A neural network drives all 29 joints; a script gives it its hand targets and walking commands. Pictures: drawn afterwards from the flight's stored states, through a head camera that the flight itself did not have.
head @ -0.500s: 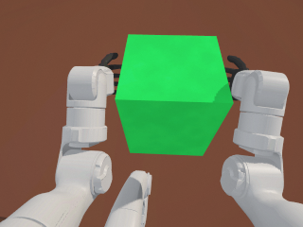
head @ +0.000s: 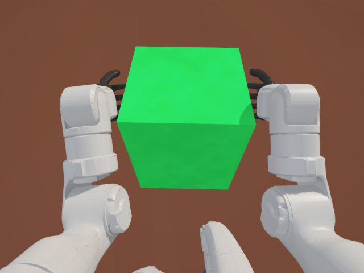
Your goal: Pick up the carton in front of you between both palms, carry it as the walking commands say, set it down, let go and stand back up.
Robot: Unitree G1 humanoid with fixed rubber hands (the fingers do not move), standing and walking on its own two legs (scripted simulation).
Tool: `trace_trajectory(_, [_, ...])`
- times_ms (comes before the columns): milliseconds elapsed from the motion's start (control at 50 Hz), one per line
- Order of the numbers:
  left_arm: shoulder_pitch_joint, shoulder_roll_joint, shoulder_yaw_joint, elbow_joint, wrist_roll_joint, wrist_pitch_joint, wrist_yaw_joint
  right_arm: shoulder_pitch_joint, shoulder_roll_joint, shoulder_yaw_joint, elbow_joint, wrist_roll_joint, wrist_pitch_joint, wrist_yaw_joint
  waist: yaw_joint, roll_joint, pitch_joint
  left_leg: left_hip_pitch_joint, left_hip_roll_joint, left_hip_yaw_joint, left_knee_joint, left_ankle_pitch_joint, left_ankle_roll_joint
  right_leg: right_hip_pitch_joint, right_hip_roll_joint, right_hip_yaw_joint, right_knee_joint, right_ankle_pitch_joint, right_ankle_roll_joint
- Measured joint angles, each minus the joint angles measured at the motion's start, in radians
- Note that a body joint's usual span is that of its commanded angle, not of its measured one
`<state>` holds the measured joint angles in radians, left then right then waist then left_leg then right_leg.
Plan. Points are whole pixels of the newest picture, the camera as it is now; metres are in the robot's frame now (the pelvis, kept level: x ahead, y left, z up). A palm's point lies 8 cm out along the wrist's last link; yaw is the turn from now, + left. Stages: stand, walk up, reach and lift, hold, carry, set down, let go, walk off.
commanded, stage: carry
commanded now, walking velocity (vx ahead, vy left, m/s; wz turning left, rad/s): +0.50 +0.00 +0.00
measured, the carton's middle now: (185, 123) +0.40 -0.03 +0.08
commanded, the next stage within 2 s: none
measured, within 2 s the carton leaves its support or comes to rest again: neither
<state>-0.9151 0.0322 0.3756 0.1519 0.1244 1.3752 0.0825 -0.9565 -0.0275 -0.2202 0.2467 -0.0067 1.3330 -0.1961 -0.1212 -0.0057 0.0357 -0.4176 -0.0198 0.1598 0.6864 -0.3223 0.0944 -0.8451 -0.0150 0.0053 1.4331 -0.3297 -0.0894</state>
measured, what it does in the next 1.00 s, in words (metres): climbs: right foot, then left foot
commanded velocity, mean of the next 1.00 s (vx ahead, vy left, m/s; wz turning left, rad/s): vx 0.35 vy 0.00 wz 0.00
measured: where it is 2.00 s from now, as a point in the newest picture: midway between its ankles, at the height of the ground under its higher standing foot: (171, 179)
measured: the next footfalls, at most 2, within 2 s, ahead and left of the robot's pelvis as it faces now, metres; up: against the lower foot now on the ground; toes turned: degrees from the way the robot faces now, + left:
right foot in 0.24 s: +0.36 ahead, -0.11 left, +0.00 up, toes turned -3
left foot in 0.68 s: +0.61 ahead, +0.13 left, +0.00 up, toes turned +12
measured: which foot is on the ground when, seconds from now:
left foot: down 0.00-0.26, up 0.28-0.66, down 0.68-1.00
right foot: up 0.00-0.22, down 0.24-0.68, up 0.70-1.00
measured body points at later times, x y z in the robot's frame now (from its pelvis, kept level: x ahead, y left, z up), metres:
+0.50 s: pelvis +0.31 -0.03 +0.03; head +0.33 -0.05 +0.48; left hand +0.67 +0.15 +0.15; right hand +0.70 -0.16 +0.15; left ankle +0.36 +0.12 -0.66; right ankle +0.32 -0.11 -0.72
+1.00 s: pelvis +0.61 +0.01 +0.02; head +0.60 +0.02 +0.47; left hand +0.89 +0.17 +0.12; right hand +0.90 -0.13 +0.12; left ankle +0.53 +0.12 -0.72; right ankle +0.73 -0.08 -0.71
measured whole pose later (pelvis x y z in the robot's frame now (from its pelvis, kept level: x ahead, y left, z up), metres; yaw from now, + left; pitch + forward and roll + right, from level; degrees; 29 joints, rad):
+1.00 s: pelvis +0.61 +0.01 +0.02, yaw +2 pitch +4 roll +0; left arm -0.19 -0.14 0.12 -0.40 0.11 1.23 0.08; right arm -0.20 0.14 -0.11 -0.37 -0.11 1.22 -0.08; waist -0.01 -0.02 -0.09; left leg -0.13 0.05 0.17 0.40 -0.32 -0.01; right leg -0.45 -0.04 -0.16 0.41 0.01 0.03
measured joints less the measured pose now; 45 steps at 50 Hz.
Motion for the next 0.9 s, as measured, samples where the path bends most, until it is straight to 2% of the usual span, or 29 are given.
trace_trajectory(60, [-0.014, 0.007, -0.025, -0.016, -0.009, 0.000, 0.012, -0.016, 0.008, -0.028, -0.026, -0.026, 0.005, 0.013, 0.035, -0.007, -0.041, 0.087, 0.008, -0.020, -0.099, -0.006, -0.020, -0.012, -0.039, -0.030, -0.282, 0.122, 0.015])
trace_trajectory(120, [-0.029, 0.022, -0.045, 0.006, -0.023, 0.009, 0.018, -0.027, 0.012, -0.045, -0.021, -0.051, 0.019, 0.027, 0.063, -0.014, -0.096, 0.173, 0.012, -0.041, -0.170, -0.032, -0.042, 0.056, -0.050, -0.048, -0.572, 0.215, 0.027])
trace_trajectory(180, [-0.051, 0.044, -0.065, 0.069, -0.040, 0.017, 0.022, -0.036, 0.011, -0.051, 0.012, -0.071, 0.035, 0.040, 0.088, -0.020, -0.146, 0.258, 0.021, -0.056, -0.194, -0.089, -0.067, 0.172, -0.030, -0.086, -0.799, 0.288, 0.028])
trace_trajectory(220, [-0.076, 0.052, -0.080, 0.130, -0.047, 0.015, 0.025, -0.041, 0.000, -0.057, 0.038, -0.077, 0.048, 0.047, 0.101, -0.023, -0.167, 0.289, 0.035, -0.057, -0.128, -0.149, -0.079, 0.284, -0.007, -0.126, -0.928, 0.326, 0.023])
trace_trajectory(260, [-0.087, 0.043, -0.093, 0.183, -0.050, -0.004, 0.027, -0.041, -0.020, -0.066, 0.063, -0.065, 0.052, 0.066, 0.125, 0.003, -0.175, 0.238, 0.066, -0.069, 0.075, -0.155, -0.082, 0.322, 0.013, -0.147, -0.898, 0.238, 0.009])
trace_trajectory(320, [-0.066, 0.019, -0.107, 0.218, -0.047, -0.011, 0.039, -0.014, -0.033, -0.082, 0.092, -0.060, 0.053, 0.072, 0.156, 0.001, -0.157, 0.062, 0.029, -0.133, 0.433, -0.135, -0.075, 0.352, 0.010, -0.144, -0.867, 0.179, 0.001])
trace_trajectory(360, [-0.028, 0.008, -0.109, 0.209, -0.050, -0.010, 0.041, 0.006, -0.026, -0.082, 0.100, -0.067, 0.055, 0.071, 0.160, 0.004, -0.144, -0.042, 0.028, -0.133, 0.499, -0.082, -0.071, 0.396, 0.007, -0.139, -0.909, 0.175, 0.007])
trace_trajectory(420, [0.032, -0.012, -0.099, 0.184, -0.045, -0.025, 0.041, 0.049, -0.007, -0.076, 0.091, -0.078, 0.040, 0.071, 0.152, 0.012, -0.127, -0.152, 0.058, -0.119, 0.410, -0.005, -0.086, 0.468, 0.004, -0.137, -0.993, 0.175, 0.016])
trace_trajectory(500, [0.131, -0.050, -0.084, 0.128, -0.024, -0.067, 0.038, 0.138, 0.026, -0.063, 0.051, -0.087, -0.006, 0.072, 0.133, 0.017, -0.116, -0.196, 0.096, -0.100, 0.140, 0.088, -0.116, 0.574, 0.003, -0.129, -1.104, 0.170, 0.029])
trace_trajectory(620, [0.316, -0.118, -0.102, -0.039, 0.006, -0.128, 0.029, 0.317, 0.071, -0.028, -0.099, -0.082, -0.070, 0.078, 0.107, 0.025, -0.106, -0.122, 0.087, -0.050, -0.192, 0.225, -0.112, 0.718, -0.005, -0.119, -1.164, 0.089, 0.069])
trace_trajectory(680, [0.411, -0.143, -0.123, -0.164, 0.010, -0.142, 0.027, 0.403, 0.101, -0.012, -0.209, -0.082, -0.090, 0.083, 0.112, 0.024, -0.111, -0.015, 0.075, 0.000, -0.331, 0.284, -0.088, 0.740, -0.009, -0.108, -1.048, -0.032, 0.095])
trace_trajectory(720, [0.470, -0.133, -0.136, -0.235, -0.011, -0.156, 0.009, 0.464, 0.143, 0.002, -0.267, -0.098, -0.129, 0.089, 0.109, -0.022, -0.116, -0.017, 0.054, 0.023, -0.265, 0.256, -0.050, 0.655, -0.044, -0.092, -0.810, -0.096, 0.102])
trace_trajectory(760, [0.532, -0.132, -0.143, -0.292, -0.023, -0.162, 0.001, 0.530, 0.180, 0.018, -0.327, -0.117, -0.144, 0.091, 0.113, -0.021, -0.112, 0.004, 0.061, 0.026, -0.240, 0.188, -0.044, 0.533, -0.025, -0.069, -0.552, -0.138, 0.102])
trace_trajectory(780, [0.562, -0.138, -0.148, -0.319, -0.027, -0.162, -0.001, 0.569, 0.196, 0.024, -0.363, -0.124, -0.146, 0.091, 0.117, -0.016, -0.110, 0.026, 0.065, 0.025, -0.252, 0.170, -0.048, 0.480, -0.018, -0.073, -0.477, -0.146, 0.102])
trace_trajectory(820, [0.614, -0.160, -0.160, -0.374, -0.028, -0.165, -0.003, 0.644, 0.199, 0.049, -0.443, -0.124, -0.142, 0.095, 0.124, -0.004, -0.102, 0.080, 0.073, 0.020, -0.295, 0.161, -0.067, 0.404, -0.017, -0.093, -0.473, -0.132, 0.106])
trace_trajectory(900, [0.691, -0.178, -0.222, -0.484, -0.018, -0.173, -0.002, 0.720, 0.174, 0.084, -0.564, -0.103, -0.132, 0.107, 0.118, 0.001, -0.091, 0.181, 0.076, 0.012, -0.357, 0.131, -0.071, 0.329, -0.023, -0.111, -0.696, -0.008, 0.119])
